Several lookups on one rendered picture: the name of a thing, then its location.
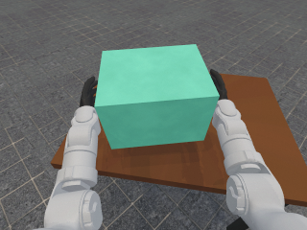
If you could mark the left robot hand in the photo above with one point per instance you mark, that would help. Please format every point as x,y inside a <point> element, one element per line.
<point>87,97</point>

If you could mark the robot right forearm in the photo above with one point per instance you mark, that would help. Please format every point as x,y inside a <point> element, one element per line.
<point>239,152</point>

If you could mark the carton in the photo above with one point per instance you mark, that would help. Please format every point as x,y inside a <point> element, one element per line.
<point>154,96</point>

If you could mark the table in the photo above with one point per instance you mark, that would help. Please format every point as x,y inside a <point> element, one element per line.
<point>199,165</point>

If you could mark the robot right upper arm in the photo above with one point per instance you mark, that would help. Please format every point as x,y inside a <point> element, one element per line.
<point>258,200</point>

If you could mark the robot left forearm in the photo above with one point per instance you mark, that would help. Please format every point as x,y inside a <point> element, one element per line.
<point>78,171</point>

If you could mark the right robot hand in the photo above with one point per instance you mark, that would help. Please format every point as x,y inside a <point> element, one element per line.
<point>219,84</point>

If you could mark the robot left upper arm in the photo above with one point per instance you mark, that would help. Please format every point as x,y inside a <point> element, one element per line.
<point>79,210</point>

